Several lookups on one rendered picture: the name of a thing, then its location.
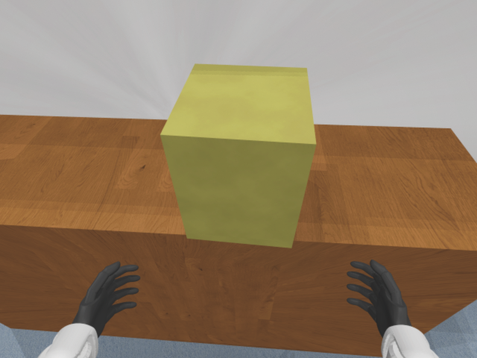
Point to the right robot hand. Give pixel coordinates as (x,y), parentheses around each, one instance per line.
(387,308)

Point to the carton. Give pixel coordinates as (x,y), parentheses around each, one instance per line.
(239,144)

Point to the pedestal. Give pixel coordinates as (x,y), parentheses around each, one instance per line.
(78,194)

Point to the robot left forearm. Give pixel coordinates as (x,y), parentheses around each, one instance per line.
(73,341)

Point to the robot right forearm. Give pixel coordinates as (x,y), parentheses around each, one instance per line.
(403,341)

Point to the left robot hand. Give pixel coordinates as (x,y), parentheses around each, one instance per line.
(97,308)

